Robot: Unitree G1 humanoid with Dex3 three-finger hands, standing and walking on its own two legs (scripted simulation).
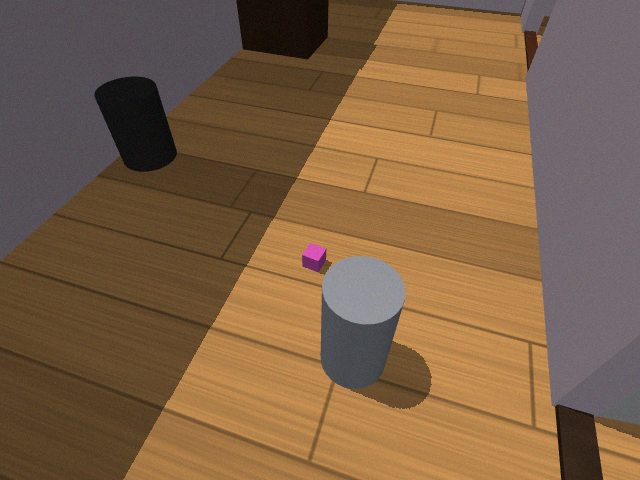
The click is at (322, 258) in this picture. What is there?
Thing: cube
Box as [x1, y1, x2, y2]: [302, 243, 325, 271]
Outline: 310,243 302,254 302,265 318,271 325,260 325,248
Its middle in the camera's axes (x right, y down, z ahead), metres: -0.01 +0.07 +1.58
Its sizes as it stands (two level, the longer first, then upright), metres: 0.073 0.073 0.073
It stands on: the floor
